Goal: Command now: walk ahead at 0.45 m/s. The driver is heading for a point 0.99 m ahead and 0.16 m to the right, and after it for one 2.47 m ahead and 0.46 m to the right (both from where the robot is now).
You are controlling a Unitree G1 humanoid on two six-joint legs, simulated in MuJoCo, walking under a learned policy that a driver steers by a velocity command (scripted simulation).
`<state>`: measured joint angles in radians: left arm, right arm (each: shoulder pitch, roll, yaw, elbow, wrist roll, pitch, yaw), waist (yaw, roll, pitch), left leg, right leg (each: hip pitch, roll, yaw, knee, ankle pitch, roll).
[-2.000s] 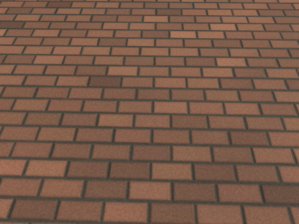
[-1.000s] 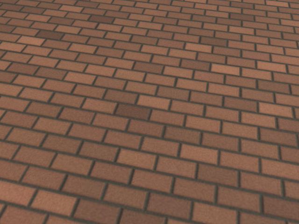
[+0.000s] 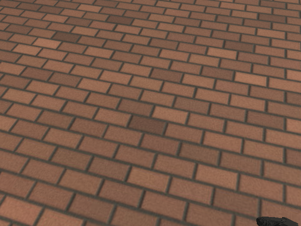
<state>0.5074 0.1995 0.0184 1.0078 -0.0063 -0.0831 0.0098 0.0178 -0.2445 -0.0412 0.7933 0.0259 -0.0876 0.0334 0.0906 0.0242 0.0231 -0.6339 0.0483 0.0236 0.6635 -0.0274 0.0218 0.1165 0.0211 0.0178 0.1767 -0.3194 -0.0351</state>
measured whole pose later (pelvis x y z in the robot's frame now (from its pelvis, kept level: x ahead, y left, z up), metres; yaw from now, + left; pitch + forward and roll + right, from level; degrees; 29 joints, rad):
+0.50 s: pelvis +0.27 +0.04 +0.01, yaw +0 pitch +1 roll +2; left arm 0.12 0.27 0.05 0.83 -0.01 -0.08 0.00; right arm 0.35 -0.26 -0.04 0.96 0.01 -0.09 0.01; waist -0.07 -0.04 0.00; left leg -0.03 -0.08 0.04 0.20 -0.19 0.06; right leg -0.69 -0.14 0.04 0.69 0.07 0.01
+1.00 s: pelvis +0.54 -0.03 +0.01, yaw +0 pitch +1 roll -1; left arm 0.37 0.24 0.04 0.92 0.00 -0.09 -0.01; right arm 0.11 -0.28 -0.05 0.87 0.01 -0.07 0.01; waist 0.05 0.05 0.00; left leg -0.69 0.13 -0.04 0.76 0.02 0.01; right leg -0.05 0.06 -0.06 0.20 -0.18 -0.06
